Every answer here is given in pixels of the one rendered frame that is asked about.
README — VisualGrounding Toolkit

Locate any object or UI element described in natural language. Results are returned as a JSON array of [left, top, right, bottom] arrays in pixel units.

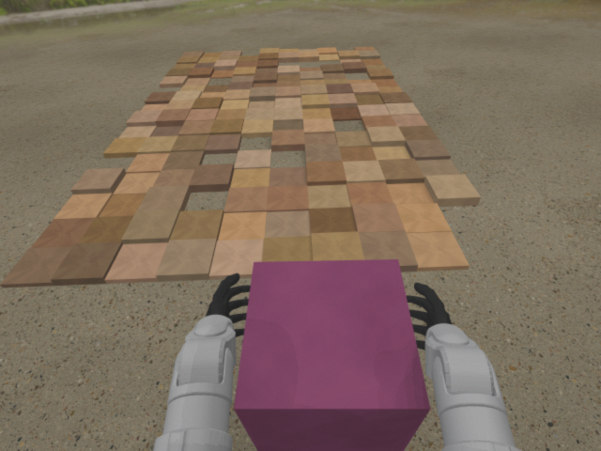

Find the robot right hand
[[406, 283, 453, 350]]

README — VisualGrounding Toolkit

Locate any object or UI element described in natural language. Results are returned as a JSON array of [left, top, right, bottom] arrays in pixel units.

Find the robot left hand
[[206, 273, 251, 337]]

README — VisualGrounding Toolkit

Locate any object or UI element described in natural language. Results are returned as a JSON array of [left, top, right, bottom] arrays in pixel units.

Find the carton
[[234, 259, 430, 451]]

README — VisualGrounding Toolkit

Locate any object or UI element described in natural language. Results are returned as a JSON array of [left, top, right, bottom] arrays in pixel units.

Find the left robot forearm
[[153, 315, 237, 451]]

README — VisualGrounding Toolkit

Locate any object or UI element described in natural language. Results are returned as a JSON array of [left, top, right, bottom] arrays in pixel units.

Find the right robot forearm
[[425, 323, 522, 451]]

